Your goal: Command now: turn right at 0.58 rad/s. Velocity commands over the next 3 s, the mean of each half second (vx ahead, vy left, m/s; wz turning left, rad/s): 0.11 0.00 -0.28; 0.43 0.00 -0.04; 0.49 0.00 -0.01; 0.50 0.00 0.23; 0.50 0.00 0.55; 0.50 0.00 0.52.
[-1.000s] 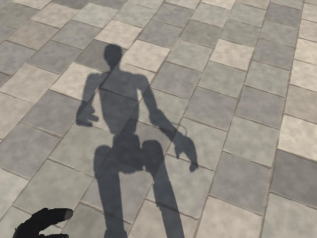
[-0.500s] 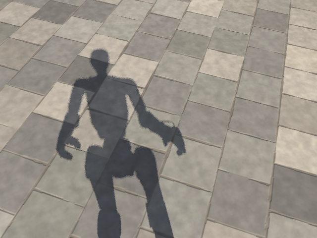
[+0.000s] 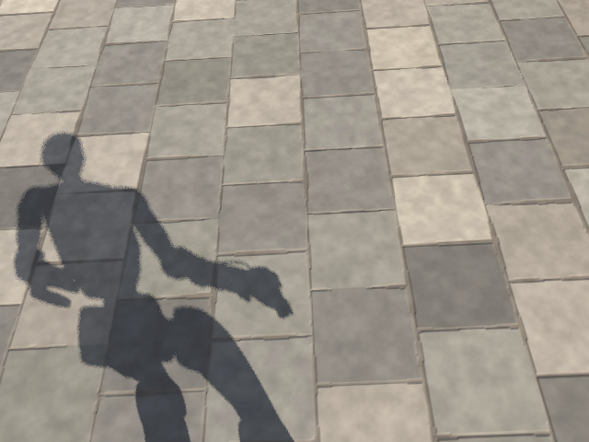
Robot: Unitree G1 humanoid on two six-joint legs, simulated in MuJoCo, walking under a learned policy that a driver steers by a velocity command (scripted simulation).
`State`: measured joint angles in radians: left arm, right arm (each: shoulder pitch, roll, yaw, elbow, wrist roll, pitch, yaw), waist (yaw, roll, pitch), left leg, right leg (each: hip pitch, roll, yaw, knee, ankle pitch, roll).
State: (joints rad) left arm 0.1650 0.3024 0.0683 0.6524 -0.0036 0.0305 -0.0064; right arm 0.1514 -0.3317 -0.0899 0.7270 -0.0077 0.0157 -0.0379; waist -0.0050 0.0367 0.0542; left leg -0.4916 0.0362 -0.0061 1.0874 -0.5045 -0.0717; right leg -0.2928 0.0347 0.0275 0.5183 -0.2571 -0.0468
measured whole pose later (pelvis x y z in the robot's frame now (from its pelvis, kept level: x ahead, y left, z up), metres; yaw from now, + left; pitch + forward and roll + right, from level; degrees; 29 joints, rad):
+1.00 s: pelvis +0.24 -0.07 +0.01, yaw -7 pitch +2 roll -1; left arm 0.40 0.26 0.04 0.81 0.00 -0.08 -0.01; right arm 0.15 -0.30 -0.05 0.69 0.01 -0.07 0.02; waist 0.07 0.05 0.01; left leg -0.69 0.11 -0.03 0.81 -0.02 -0.01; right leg -0.03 0.06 -0.03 0.22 -0.23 -0.06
